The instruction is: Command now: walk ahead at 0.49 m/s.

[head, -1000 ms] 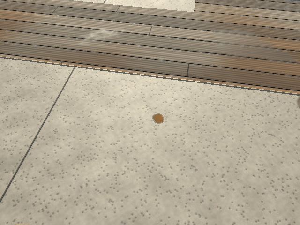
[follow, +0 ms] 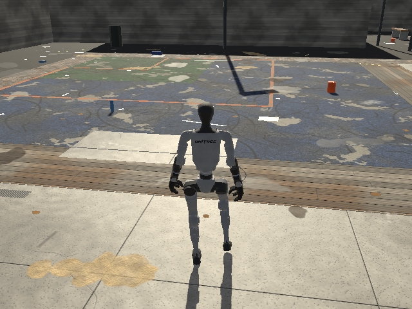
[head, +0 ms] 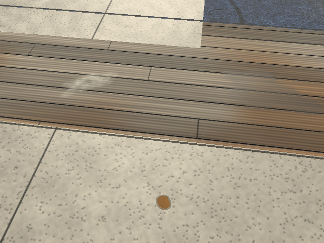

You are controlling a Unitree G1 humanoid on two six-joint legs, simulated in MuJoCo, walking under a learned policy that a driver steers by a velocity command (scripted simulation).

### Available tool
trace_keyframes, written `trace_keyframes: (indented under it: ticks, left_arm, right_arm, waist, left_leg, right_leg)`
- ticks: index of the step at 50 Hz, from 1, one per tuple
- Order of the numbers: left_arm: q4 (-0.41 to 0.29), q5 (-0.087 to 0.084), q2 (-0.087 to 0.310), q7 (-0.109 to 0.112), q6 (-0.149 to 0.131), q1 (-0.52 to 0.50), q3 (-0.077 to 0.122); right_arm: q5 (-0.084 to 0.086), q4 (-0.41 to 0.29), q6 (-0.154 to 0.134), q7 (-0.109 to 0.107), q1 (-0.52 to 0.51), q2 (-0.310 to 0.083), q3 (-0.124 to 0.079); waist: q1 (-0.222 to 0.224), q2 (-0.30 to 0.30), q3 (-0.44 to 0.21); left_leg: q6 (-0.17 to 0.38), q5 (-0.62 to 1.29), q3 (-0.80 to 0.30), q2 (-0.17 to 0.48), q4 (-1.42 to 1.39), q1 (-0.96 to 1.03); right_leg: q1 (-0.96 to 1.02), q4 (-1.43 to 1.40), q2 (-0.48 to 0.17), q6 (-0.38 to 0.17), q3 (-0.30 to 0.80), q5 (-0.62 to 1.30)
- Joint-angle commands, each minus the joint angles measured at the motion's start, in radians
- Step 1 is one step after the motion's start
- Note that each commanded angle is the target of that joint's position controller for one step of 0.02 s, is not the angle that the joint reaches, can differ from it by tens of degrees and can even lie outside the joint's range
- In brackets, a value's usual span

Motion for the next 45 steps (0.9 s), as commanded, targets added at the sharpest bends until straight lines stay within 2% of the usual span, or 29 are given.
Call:
trace_keyframes:
  ticks: [1,5,8,10,12,13,14,15,16,17,18,19,20,21,22,23,25,28,32,36,39,41,42,43,44,45]
  left_arm:
    - [-0.042,0.013,0.047,0.007,0.004,0.037,0.014]
    - [-0.084,0.004,0.03,-0.006,-0.009,-0.125,0.008]
    - [-0.112,-0.006,0.033,-0.023,-0.012,-0.213,0.003]
    - [-0.133,-0.009,0.043,-0.036,-0.017,-0.249,0.003]
    - [-0.14,-0.01,0.064,-0.047,-0.026,-0.23,0.009]
    - [-0.131,-0.009,0.081,-0.048,-0.03,-0.181,0.018]
    - [-0.098,-0.007,0.113,-0.046,-0.033,-0.066,0.037]
    - [-0.043,-0.003,0.179,-0.039,-0.035,0.131,0.066]
    - [-0.015,0.014,0.292,-0.035,-0.029,0.282,0.094]
    - [-0.007,0.012,0.24,-0.04,-0.026,0.31,0.078]
    - [-0.019,0.007,0.171,-0.04,-0.029,0.232,0.055]
    - [-0.045,0.005,0.135,-0.04,-0.027,0.13,0.042]
    - [-0.057,0.01,0.103,-0.045,-0.026,0.055,0.031]
    - [-0.059,0.015,0.079,-0.049,-0.029,0.021,0.023]
    - [-0.05,0.018,0.065,-0.054,-0.03,0.015,0.02]
    - [-0.037,0.018,0.069,-0.054,-0.032,0.03,0.022]
    - [-0.014,0.018,0.098,-0.047,-0.035,0.068,0.03]
    - [0.011,0.016,0.112,-0.029,-0.026,0.12,0.033]
    - [0.033,0.007,0.126,-0.015,-0.017,0.172,0.033]
    - [0.073,0.0,0.132,-0.011,-0.004,0.238,0.038]
    - [0.088,-0.006,0.14,-0.003,0.01,0.245,0.046]
    - [0.083,-0.007,0.157,-0.002,0.018,0.215,0.051]
    - [0.075,-0.005,0.157,-0.002,0.023,0.187,0.05]
    - [0.058,0.004,0.13,-0.004,0.023,0.169,0.038]
    - [0.034,0.014,0.033,-0.011,0.011,0.252,0.01]
    - [0.053,-0.008,-0.007,-0.015,-0.01,0.303,-0.004]
  right_arm:
    - [0.001,-0.054,-0.018,-0.019,-0.04,-0.131,-0.02]
    - [0.017,-0.037,-0.005,-0.035,0.04,-0.159,-0.025]
    - [0.025,-0.016,0.006,-0.036,0.095,-0.169,-0.029]
    - [0.027,-0.004,0.016,-0.038,0.114,-0.17,-0.032]
    - [0.028,-0.002,0.026,-0.04,0.107,-0.181,-0.038]
    - [0.027,-0.005,0.032,-0.041,0.089,-0.188,-0.04]
    - [0.024,-0.011,0.037,-0.041,0.068,-0.18,-0.036]
    - [0.011,-0.027,0.038,-0.04,0.06,-0.143,-0.021]
    - [0.006,-0.045,0.02,-0.032,0.155,-0.038,0.012]
    - [0.017,-0.036,-0.008,-0.028,0.164,-0.039,0.017]
    - [0.044,-0.057,-0.024,-0.023,0.079,-0.147,-0.012]
    - [0.05,-0.081,-0.028,-0.025,0.007,-0.162,-0.016]
    - [0.035,-0.086,-0.023,-0.032,-0.031,-0.151,-0.019]
    - [0.025,-0.085,-0.009,-0.036,-0.025,-0.137,-0.025]
    - [0.023,-0.079,0.006,-0.037,-0.004,-0.113,-0.025]
    - [0.023,-0.071,0.018,-0.038,0.014,-0.091,-0.023]
    - [0.018,-0.084,0.029,-0.041,-0.015,-0.088,-0.027]
    - [0.01,-0.125,0.029,-0.041,-0.132,-0.084,-0.031]
    - [0.016,-0.163,0.021,-0.03,-0.274,-0.063,-0.024]
    - [0.024,-0.2,0.014,-0.012,-0.382,-0.065,-0.018]
    - [0.026,-0.226,0.002,0.005,-0.415,-0.078,-0.019]
    - [0.025,-0.214,-0.008,0.007,-0.338,-0.112,-0.035]
    - [0.024,-0.18,-0.011,0.002,-0.218,-0.144,-0.055]
    - [0.019,-0.126,-0.012,-0.008,-0.023,-0.204,-0.081]
    - [-0.006,-0.101,-0.009,-0.019,0.134,-0.307,-0.107]
    - [-0.001,-0.093,-0.003,-0.017,0.153,-0.267,-0.092]
  waist:
    - [0.047,0.077,0.055]
    - [-0.011,0.076,0.054]
    - [-0.045,0.085,0.072]
    - [-0.048,0.09,0.082]
    - [-0.024,0.101,0.07]
    - [0.009,0.112,0.045]
    - [0.072,0.107,-0.02]
    - [0.148,0.067,-0.153]
    - [0.145,-0.156,-0.312]
    - [0.146,-0.239,-0.384]
    - [0.133,-0.16,-0.256]
    - [0.103,-0.093,-0.162]
    - [0.074,-0.024,-0.095]
    - [0.039,-0.035,-0.062]
    - [0.02,-0.047,-0.048]
    - [0.01,-0.046,-0.039]
    - [0.003,-0.027,-0.011]
    - [0.027,-0.014,0.018]
    - [0.069,-0.021,0.049]
    - [0.101,-0.022,0.09]
    - [0.09,-0.025,0.097]
    - [0.034,-0.048,0.05]
    - [-0.033,-0.05,-0.019]
    - [-0.112,-0.026,-0.148]
    - [-0.108,0.17,-0.326]
    - [-0.094,0.326,-0.446]
  left_leg:
    - [0.171,0.06,-0.208,0.279,-0.209,-0.107]
    - [0.128,0.079,-0.162,0.265,-0.193,-0.015]
    - [0.122,0.053,-0.164,0.293,-0.163,0.072]
    - [0.113,0.052,-0.177,0.325,-0.124,0.143]
    - [0.098,0.094,-0.192,0.35,-0.071,0.188]
    - [0.086,0.196,-0.185,0.346,-0.015,0.192]
    - [0.064,0.364,-0.148,0.305,0.122,0.177]
    - [0.03,0.38,-0.093,0.242,0.374,0.059]
    - [-0.05,0.06,-0.006,0.089,0.791,-0.355]
    - [-0.048,-0.423,-0.146,0.032,0.977,-0.532]
    - [-0.024,-0.374,-0.193,0.098,1.057,-0.619]
    - [-0.013,-0.277,-0.16,0.156,1.033,-0.613]
    - [-0.017,-0.199,-0.143,0.194,0.971,-0.57]
    - [-0.02,-0.147,-0.146,0.225,0.908,-0.51]
    - [-0.026,-0.117,-0.141,0.234,0.878,-0.459]
    - [-0.033,-0.1,-0.13,0.233,0.861,-0.441]
    - [-0.049,-0.042,-0.124,0.237,0.803,-0.483]
    - [-0.07,0.087,-0.12,0.238,0.64,-0.57]
    - [-0.072,0.234,-0.086,0.206,0.408,-0.531]
    - [-0.058,0.212,-0.076,0.185,0.293,-0.549]
    - [-0.029,0.123,-0.079,0.173,0.24,-0.526]
    - [-0.009,0.056,-0.055,0.131,0.21,-0.369]
    - [0.009,0.056,-0.028,0.096,0.191,-0.194]
    - [0.044,0.086,-0.074,0.143,0.228,0.104]
    - [0.157,0.021,-0.429,0.412,0.22,0.524]
    - [0.233,-0.1,-0.78,0.534,0.054,0.627]
  right_leg:
    - [-0.023,-0.135,-0.043,0.027,0.002,0.158]
    - [0.003,-0.427,0.001,0.035,-0.035,0.306]
    - [0.012,-0.532,0.023,0.037,-0.048,0.284]
    - [0.005,-0.583,0.031,0.018,-0.043,0.222]
    - [0.057,-0.624,0.046,-0.01,-0.05,0.141]
    - [0.136,-0.644,0.068,-0.026,-0.07,0.11]
    - [0.291,-0.666,0.103,-0.049,-0.098,0.099]
    - [0.569,-0.643,0.051,-0.096,-0.037,0.124]
    - [0.993,-0.676,-0.206,-0.242,0.37,0.024]
    - [1.069,-0.832,-0.284,-0.292,0.68,-0.063]
    - [0.964,-0.843,-0.252,-0.238,0.568,-0.08]
    - [0.816,-0.858,-0.218,-0.205,0.417,-0.005]
    - [0.678,-0.897,-0.173,-0.189,0.313,0.072]
    - [0.589,-0.932,-0.134,-0.172,0.236,0.117]
    - [0.533,-0.963,-0.108,-0.168,0.191,0.139]
    - [0.506,-0.981,-0.094,-0.175,0.154,0.185]
    - [0.5,-1.002,-0.088,-0.187,0.104,0.276]
    - [0.544,-1.017,-0.086,-0.181,0.063,0.325]
    - [0.564,-1.038,-0.063,-0.155,0.008,0.264]
    - [0.675,-1.013,-0.101,-0.153,0.007,0.242]
    - [0.746,-0.951,-0.139,-0.141,0.026,0.304]
    - [0.741,-0.862,-0.134,-0.124,0.038,0.484]
    - [0.708,-0.734,-0.096,-0.106,0.018,0.624]
    - [0.566,-0.507,-0.036,-0.074,-0.016,0.577]
    - [0.196,-0.108,0.101,-0.007,-0.079,0.181]
    - [0.005,0.122,0.189,0.008,0.038,-0.374]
